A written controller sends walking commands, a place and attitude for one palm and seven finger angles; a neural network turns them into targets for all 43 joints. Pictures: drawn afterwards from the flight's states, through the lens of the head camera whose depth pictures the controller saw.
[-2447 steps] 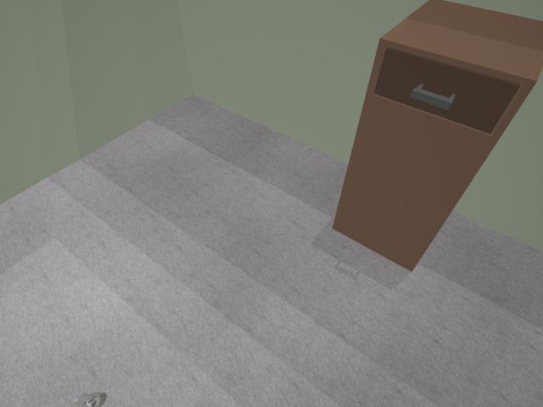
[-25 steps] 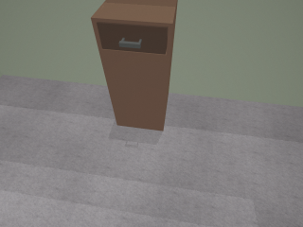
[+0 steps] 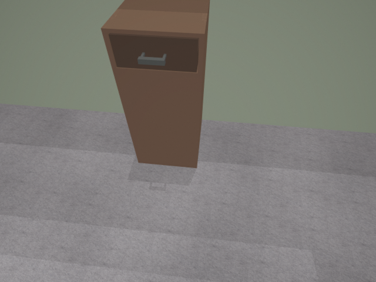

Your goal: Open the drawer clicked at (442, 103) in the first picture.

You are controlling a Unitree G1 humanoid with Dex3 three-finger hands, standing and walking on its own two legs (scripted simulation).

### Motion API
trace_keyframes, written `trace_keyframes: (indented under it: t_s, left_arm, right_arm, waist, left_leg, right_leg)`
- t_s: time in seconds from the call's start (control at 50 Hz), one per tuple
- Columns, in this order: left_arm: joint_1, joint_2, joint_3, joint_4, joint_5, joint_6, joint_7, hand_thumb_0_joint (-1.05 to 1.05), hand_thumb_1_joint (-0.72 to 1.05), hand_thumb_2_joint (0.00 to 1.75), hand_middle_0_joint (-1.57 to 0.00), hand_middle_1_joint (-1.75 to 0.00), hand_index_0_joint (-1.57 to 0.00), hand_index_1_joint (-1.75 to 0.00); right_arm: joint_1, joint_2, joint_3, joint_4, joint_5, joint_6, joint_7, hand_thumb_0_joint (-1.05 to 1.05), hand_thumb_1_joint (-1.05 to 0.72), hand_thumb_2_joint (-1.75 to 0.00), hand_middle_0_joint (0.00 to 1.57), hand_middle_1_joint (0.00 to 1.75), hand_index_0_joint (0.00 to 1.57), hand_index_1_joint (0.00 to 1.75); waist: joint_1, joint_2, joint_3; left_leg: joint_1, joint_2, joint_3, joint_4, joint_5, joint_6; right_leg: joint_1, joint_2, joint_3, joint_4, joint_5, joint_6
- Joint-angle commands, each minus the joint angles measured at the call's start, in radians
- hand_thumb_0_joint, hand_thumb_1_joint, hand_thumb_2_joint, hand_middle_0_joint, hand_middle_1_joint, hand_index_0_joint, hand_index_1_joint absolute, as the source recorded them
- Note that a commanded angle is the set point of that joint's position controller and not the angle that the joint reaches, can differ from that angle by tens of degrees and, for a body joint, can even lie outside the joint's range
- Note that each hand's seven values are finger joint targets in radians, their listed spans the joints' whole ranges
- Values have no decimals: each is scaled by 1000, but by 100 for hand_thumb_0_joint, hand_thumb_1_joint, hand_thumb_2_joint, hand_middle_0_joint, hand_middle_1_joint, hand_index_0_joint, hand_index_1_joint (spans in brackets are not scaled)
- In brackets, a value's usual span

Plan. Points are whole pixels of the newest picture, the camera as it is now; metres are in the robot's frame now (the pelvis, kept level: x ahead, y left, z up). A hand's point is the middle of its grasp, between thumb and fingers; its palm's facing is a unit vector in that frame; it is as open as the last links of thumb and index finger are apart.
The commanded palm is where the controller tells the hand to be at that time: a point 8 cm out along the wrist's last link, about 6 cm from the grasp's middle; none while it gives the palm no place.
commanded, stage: take the last steps up to it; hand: left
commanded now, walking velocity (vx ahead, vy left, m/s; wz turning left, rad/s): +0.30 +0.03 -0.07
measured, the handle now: (152, 58) +0.88 +0.19 +0.01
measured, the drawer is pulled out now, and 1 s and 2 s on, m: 0.00 0.00 0.00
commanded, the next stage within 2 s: come to a stop and stand still in 0.80 s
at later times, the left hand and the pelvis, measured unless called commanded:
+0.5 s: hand (126, 268) +0.19 +0.17 -0.19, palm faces +0.03 -0.97 -0.22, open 7.3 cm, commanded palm none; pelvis +0.13 -0.02 -0.02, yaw +0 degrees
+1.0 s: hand (136, 198) +0.38 +0.19 -0.18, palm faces +0.03 -0.96 -0.26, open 7.3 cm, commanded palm none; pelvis +0.32 -0.02 -0.01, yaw +0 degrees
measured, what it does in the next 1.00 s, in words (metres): walks ahead: right foot, then left foot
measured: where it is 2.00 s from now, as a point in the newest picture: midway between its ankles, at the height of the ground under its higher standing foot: (194, 258)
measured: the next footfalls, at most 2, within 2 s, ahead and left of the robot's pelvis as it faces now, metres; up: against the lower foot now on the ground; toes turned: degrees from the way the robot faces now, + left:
right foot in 0.38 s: +0.19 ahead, -0.12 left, +0.00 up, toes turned -9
left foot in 0.66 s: +0.28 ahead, +0.14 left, +0.00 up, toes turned +6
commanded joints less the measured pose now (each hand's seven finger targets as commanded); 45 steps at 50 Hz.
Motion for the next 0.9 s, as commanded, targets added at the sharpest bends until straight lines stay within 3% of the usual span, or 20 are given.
trace_keyframes:
  t_s: [0.0, 0.06, 0.1, 0.12, 0.14, 0.16, 0.22, 0.3, 0.32, 0.34, 0.36, 0.4, 0.46, 0.6, 0.66, 0.7, 0.74, 0.8, 0.84, 0.88]
  left_arm:
    - [89, 152, 43, -25, -1, -20, 8, 0, 90, 90, -20, -30, -20, -30]
    - [113, 137, 57, -23, -2, -24, 14, 0, 90, 90, -20, -30, -20, -30]
    - [47, 74, 49, -55, -7, -30, 8, 0, 90, 90, -20, -30, -20, -30]
    - [-57, 27, 32, -103, -9, -40, 6, 0, 90, 90, -20, -30, -20, -30]
    - [-135, 30, 32, -128, -8, -45, 12, 0, 90, 90, -20, -30, -20, -30]
    - [-149, 21, 36, -131, -9, -41, 9, 0, 90, 90, -20, -30, -20, -30]
    - [-139, -23, 31, -142, -3, -26, -19, 0, 90, 90, -20, -30, -20, -30]
    - [72, -12, 47, -70, -1, -22, -31, 0, 90, 90, -20, -30, -20, -30]
    - [205, 22, 62, -33, 0, -30, -26, 0, 90, 90, -20, -30, -20, -30]
    - [347, 101, 83, 1, 7, -43, -13, 0, 90, 90, -20, -30, -20, -30]
    - [415, 182, 96, 20, -1, -48, 1, 0, 90, 90, -20, -30, -20, -30]
    - [227, 147, 76, -36, -3, -39, 24, 0, 90, 90, -20, -30, -20, -30]
    - [68, 67, 52, -86, 17, -56, 33, 0, 90, 90, -20, -30, -20, -30]
    - [81, 63, 61, -61, -1, -56, 3, 0, 90, 90, -20, -30, -20, -30]
    - [-23, -24, 42, -134, 3, -61, -4, 0, 90, 90, -20, -30, -20, -30]
    - [-88, -22, 44, -150, 3, -66, -3, 0, 90, 90, -20, -30, -20, -30]
    - [-54, -37, 39, -132, 3, -60, -15, 0, 90, 90, -20, -30, -20, -30]
    - [8, -40, 35, -102, 7, -46, -24, 0, 90, 90, -20, -30, -20, -30]
    - [136, 2, 50, -64, 8, -51, -23, 0, 90, 90, -20, -30, -20, -30]
    - [301, 173, 81, -17, 13, -57, 0, 0, 90, 90, -20, -30, -20, -30]
  right_arm:
    - [59, -67, -20, -39, 6, -29, -5, 0, -90, -90, 20, 30, 20, 30]
    - [114, -42, -22, -26, 10, -43, -13, 0, -90, -90, 20, 30, 20, 30]
    - [283, -91, -38, 37, 0, -60, -26, 0, -90, -90, 20, 30, 20, 30]
    - [431, -125, -51, 90, -8, -63, -35, 0, -90, -90, 20, 30, 20, 30]
    - [482, -100, -38, 111, -7, -56, -41, 0, -90, -90, 20, 30, 20, 30]
    - [454, -83, -33, 96, -9, -55, -42, 0, -90, -90, 20, 30, 20, 30]
    - [319, -74, -27, 68, -13, -65, -41, 0, -90, -90, 20, 30, 20, 30]
    - [243, -97, -26, 64, 1, -59, -33, 0, -90, -90, 20, 30, 20, 30]
    - [211, -100, -32, 51, 10, -58, -30, 0, -90, -90, 20, 30, 20, 30]
    - [181, -57, -27, 22, 26, -65, -15, 0, -90, -90, 20, 30, 20, 30]
    - [142, 16, -23, -22, 35, -67, -14, 0, -90, -90, 20, 30, 20, 30]
    - [38, 22, -40, -57, 17, -50, -4, 0, -90, -90, 20, 30, 20, 30]
    - [120, 73, -35, -36, 6, -29, 8, 0, -90, -90, 20, 30, 20, 30]
    - [170, 38, -31, -40, 7, -55, 17, 0, -90, -90, 20, 30, 20, 30]
    - [387, -154, -76, 2, -14, -67, -11, 0, -90, -90, 20, 30, 20, 30]
    - [317, -114, -56, -15, -11, -70, -24, 0, -90, -90, 20, 30, 20, 30]
    - [193, -84, -43, -48, -13, -78, -27, 0, -90, -90, 20, 30, 20, 30]
    - [133, -93, -48, -49, -6, -62, -25, 0, -90, -90, 20, 30, 20, 30]
    - [92, -91, -48, -62, 8, -52, -19, 0, -90, -90, 20, 30, 20, 30]
    - [40, -8, -30, -118, 25, -52, -3, 0, -90, -90, 20, 30, 20, 30]
  waist:
    - [11, -122, 98]
    - [-5, -106, 73]
    - [-83, 147, 19]
    - [-141, 323, 30]
    - [-145, 226, 65]
    - [-125, 111, 117]
    - [-53, 134, 165]
    - [54, 110, 50]
    - [118, 42, -7]
    - [179, -126, -75]
    - [180, -302, -86]
    - [108, -184, 103]
    - [-10, -88, 65]
    - [-43, -7, 28]
    - [-148, 283, -7]
    - [-105, 194, 34]
    - [-43, 148, 21]
    - [-18, 185, -27]
    - [49, 48, -59]
    - [119, -347, -75]
  left_leg:
    - [-136, 5, -3, 34, -41, 24]
    - [-100, 0, 14, 43, 18, 24]
    - [210, 123, -149, -70, 340, 87]
    - [368, 285, -326, -138, 652, 171]
    - [389, 364, -349, -125, 831, 223]
    - [307, 373, -311, -130, 777, 233]
    - [121, 277, -164, -208, 447, 162]
    - [-67, 187, -38, -50, 456, 129]
    - [-144, 137, 8, 122, 459, 101]
    - [-319, 52, 77, 391, 256, 57]
    - [-467, -27, 20, 735, -247, 41]
    - [-556, 69, -116, 872, -181, 35]
    - [-334, 121, -122, 613, -128, 22]
    - [14, 6, 40, 27, 88, -5]
    - [213, 389, -504, -217, 110, 224]
    - [159, 378, -413, -164, 442, 249]
    - [97, 284, -198, -138, 572, 173]
    - [16, 195, -73, -86, 472, 117]
    - [-116, 132, -33, 44, 291, 73]
    - [-456, -30, 69, 442, -233, -1]
  right_leg:
    - [-20, -166, 198, -154, -53, -99]
    - [3, -172, 172, -73, 168, -116]
    - [-223, -48, 0, 268, 343, -55]
    - [-481, 11, -98, 502, -60, -16]
    - [-591, -29, -34, 618, -219, -21]
    - [-592, -79, -7, 637, -207, -27]
    - [-460, -111, -63, 444, -124, -22]
    - [-20, 7, -200, 202, 30, -37]
    - [163, 4, -178, 132, 73, -54]
    - [338, -172, 66, -3, -33, -116]
    - [337, -430, 486, -199, -58, -216]
    - [13, -449, 517, -284, -246, -238]
    - [-242, -369, 225, -278, -122, -177]
    - [-262, -194, 23, -134, -101, -94]
    - [-549, -4, -120, 492, -271, 7]
    - [-608, -99, -16, 669, -202, 1]
    - [-482, -120, -41, 503, -151, 11]
    - [-227, -55, -141, 213, -63, 16]
    - [31, -35, -142, 25, 128, 8]
    - [286, -419, 344, -171, 289, -139]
